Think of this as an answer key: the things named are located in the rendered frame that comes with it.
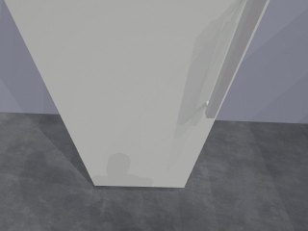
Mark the fridge door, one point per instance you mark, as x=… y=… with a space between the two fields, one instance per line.
x=131 y=78

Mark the handle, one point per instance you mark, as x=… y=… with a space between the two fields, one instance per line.
x=249 y=18

